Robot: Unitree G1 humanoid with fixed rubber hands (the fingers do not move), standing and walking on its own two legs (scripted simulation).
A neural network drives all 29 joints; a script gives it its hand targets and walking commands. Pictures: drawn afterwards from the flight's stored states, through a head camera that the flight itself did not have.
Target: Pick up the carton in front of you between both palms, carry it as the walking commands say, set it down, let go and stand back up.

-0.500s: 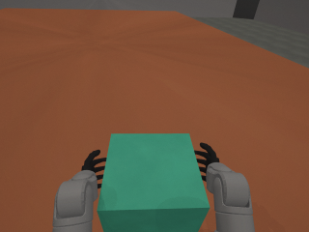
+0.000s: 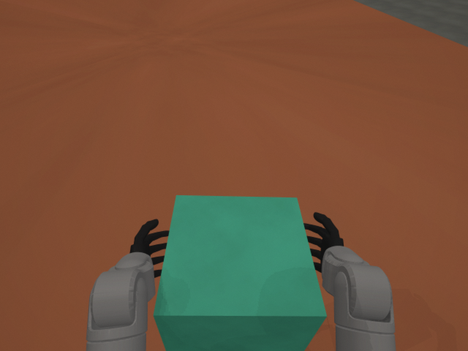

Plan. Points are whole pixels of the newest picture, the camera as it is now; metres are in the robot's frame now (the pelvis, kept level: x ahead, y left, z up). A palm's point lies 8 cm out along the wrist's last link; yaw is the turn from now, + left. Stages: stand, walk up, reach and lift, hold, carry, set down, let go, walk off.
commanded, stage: carry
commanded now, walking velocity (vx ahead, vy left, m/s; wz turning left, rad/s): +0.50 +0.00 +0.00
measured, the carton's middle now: (234, 286) +0.27 +0.00 +0.00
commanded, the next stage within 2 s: none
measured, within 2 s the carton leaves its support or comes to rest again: neither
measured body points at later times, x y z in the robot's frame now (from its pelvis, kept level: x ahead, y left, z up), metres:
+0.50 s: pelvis +0.32 +0.04 +0.01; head +0.32 +0.05 +0.46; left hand +0.60 +0.17 +0.06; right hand +0.59 -0.13 +0.07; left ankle +0.39 +0.11 -0.73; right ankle +0.16 -0.08 -0.65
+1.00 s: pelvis +0.48 +0.01 +0.01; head +0.46 +0.00 +0.46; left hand +0.76 +0.15 +0.08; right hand +0.76 -0.15 +0.09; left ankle +0.40 +0.11 -0.73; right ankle +0.47 -0.10 -0.73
